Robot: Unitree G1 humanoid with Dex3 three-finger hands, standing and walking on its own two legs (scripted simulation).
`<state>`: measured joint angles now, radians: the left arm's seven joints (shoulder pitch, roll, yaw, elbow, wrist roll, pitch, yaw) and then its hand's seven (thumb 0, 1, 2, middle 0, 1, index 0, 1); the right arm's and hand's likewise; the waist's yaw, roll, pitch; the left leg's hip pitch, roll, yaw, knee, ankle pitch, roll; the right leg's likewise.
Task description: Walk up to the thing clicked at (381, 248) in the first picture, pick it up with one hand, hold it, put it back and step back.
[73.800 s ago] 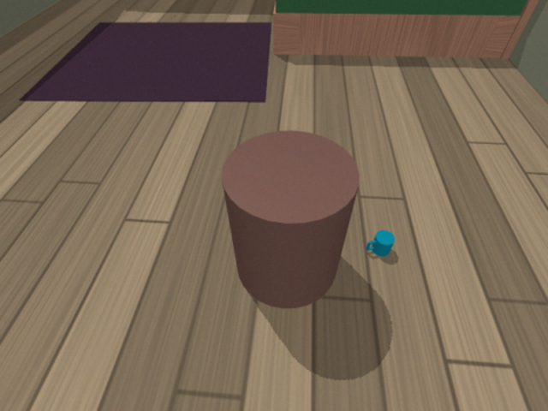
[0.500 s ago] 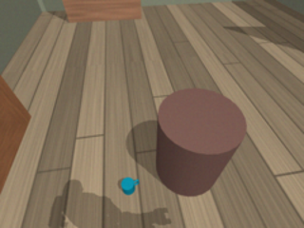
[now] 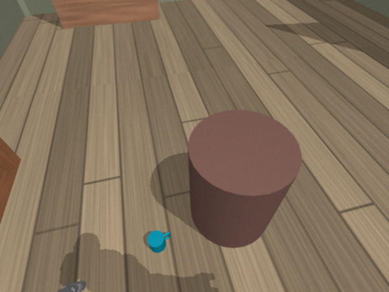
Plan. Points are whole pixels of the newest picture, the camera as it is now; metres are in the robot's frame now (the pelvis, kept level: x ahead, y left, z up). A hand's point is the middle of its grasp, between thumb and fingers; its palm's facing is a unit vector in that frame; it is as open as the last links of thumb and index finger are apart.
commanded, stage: stand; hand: left
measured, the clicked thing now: (160, 239) +0.48 +0.20 -0.73
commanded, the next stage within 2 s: walk up in 0.98 s
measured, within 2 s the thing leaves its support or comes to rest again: neither
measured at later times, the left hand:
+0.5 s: hand out of the picture +0.06 +0.25 -0.14, palm faces -0.01 -0.94 -0.35, open 7.3 cm
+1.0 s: hand out of the picture +0.04 +0.25 -0.15, palm faces -0.02 -0.94 -0.35, open 7.3 cm
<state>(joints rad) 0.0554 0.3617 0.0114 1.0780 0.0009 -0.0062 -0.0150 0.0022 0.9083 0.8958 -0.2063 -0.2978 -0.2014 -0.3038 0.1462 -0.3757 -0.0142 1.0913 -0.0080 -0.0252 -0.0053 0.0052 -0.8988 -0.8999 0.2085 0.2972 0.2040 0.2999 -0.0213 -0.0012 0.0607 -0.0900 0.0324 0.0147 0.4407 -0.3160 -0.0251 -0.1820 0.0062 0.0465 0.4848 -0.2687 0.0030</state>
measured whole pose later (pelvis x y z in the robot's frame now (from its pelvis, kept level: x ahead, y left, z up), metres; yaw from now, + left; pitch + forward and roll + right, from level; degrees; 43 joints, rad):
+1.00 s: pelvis -0.03 +0.00 +0.01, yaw +1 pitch -2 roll +0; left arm 0.11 0.35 0.00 1.12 0.00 -0.01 -0.01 0.00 0.91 0.90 -0.21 -0.30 -0.20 -0.30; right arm 0.12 -0.35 -0.01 1.14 -0.01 0.00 0.01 0.00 -0.90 -0.90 0.21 0.30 0.20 0.30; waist 0.00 0.00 0.06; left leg -0.09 0.03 0.00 0.32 -0.20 -0.03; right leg -0.16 0.00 0.03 0.35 -0.15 0.01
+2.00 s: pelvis -0.27 +0.02 -0.02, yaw +1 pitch -2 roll +2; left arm 0.11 0.39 0.06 0.74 0.03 0.07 0.01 0.00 0.90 0.90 -0.21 -0.30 -0.20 -0.30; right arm 0.17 -0.39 -0.05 0.86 -0.02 0.02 -0.04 0.00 -0.90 -0.90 0.21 0.30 0.20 0.30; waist 0.01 -0.05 0.18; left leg -0.23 -0.06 -0.01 0.63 -0.35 0.01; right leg -0.39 -0.05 0.00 0.73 -0.30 0.00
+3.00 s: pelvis -0.35 -0.01 +0.00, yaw +2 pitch -2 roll +0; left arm 0.12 0.37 0.03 1.04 0.00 -0.03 0.00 0.00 0.91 0.90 -0.21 -0.30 -0.20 -0.30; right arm 0.13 -0.34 -0.03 1.03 -0.02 -0.02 0.01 0.01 -0.90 -0.90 0.21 0.30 0.20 0.30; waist 0.02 -0.01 0.05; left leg -0.19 -0.02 -0.08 0.51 -0.28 0.00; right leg -0.13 -0.03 0.01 0.47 -0.30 0.03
